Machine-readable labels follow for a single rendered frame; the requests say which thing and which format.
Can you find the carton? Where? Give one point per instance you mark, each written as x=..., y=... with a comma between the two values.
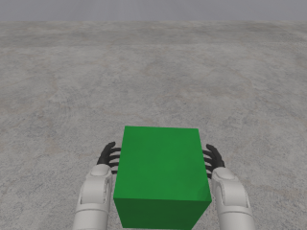
x=161, y=181

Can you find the robot left forearm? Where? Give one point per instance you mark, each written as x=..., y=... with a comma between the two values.
x=93, y=204

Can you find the robot right forearm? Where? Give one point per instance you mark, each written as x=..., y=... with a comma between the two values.
x=232, y=202

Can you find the robot left hand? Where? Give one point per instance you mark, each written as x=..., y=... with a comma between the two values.
x=106, y=156

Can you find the robot right hand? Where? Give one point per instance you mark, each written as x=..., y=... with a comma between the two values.
x=215, y=159

